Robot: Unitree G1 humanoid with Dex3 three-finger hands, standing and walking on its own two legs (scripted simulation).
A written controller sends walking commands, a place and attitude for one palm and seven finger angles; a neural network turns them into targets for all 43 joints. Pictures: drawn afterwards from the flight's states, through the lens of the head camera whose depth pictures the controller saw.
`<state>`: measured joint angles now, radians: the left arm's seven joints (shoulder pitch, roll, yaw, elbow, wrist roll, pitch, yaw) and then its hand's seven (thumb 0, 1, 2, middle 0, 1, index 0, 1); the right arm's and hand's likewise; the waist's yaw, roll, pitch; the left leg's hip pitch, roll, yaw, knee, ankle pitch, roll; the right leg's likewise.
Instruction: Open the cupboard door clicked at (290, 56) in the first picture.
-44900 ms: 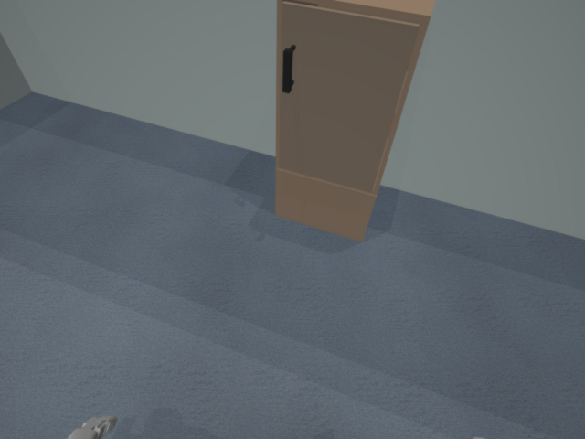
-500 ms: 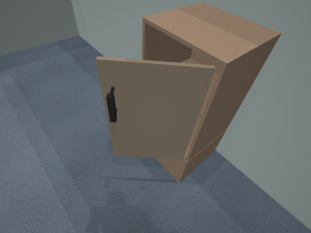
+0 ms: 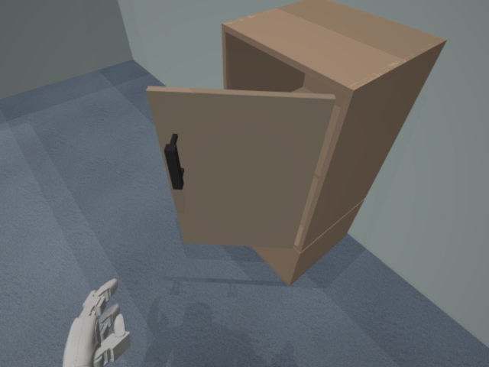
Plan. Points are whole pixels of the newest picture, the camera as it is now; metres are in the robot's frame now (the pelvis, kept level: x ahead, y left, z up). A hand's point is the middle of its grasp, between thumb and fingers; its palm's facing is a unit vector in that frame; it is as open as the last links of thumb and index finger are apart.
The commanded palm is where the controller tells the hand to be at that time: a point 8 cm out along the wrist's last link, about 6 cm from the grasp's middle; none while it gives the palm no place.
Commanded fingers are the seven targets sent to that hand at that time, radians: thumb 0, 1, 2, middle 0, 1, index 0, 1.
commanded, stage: raise the hand with hooked fingers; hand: left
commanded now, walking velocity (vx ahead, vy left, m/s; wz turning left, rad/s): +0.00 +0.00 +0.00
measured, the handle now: (176, 162) +0.55 +0.18 -0.01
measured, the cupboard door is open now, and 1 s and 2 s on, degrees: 47 47 47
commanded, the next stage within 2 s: move the hooked fingers beside the handle in 1.94 s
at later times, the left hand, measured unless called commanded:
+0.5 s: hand (130, 316) +0.21 +0.20 -0.03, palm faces +0.02 -0.99 -0.12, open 10.0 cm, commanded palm +0.19 +0.26 -0.03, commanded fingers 0.00 0.11 0.56 -0.26 -0.81 -0.26 -0.81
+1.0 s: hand (114, 288) +0.25 +0.23 -0.02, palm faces -0.01 -1.00 -0.05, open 12.9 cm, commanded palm +0.23 +0.29 -0.01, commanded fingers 0.00 -0.48 0.31 -0.30 -1.18 -0.30 -1.18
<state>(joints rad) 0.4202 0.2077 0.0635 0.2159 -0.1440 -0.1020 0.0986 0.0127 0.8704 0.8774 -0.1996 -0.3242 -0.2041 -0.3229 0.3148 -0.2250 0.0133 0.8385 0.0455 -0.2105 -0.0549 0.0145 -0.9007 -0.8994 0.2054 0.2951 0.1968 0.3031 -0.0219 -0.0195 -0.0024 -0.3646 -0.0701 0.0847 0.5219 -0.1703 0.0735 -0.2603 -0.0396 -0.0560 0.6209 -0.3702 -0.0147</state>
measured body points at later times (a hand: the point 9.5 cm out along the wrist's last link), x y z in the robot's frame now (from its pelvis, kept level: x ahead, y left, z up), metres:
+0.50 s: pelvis -0.01 -0.04 -0.09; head +0.06 -0.02 +0.35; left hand +0.20 +0.25 -0.02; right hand +0.20 -0.27 -0.16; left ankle +0.07 +0.07 -0.73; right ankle -0.02 -0.11 -0.73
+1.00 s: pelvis -0.01 +0.00 -0.07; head +0.06 +0.03 +0.38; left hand +0.24 +0.29 -0.02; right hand +0.15 -0.26 -0.13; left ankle +0.07 +0.07 -0.73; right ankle -0.02 -0.11 -0.73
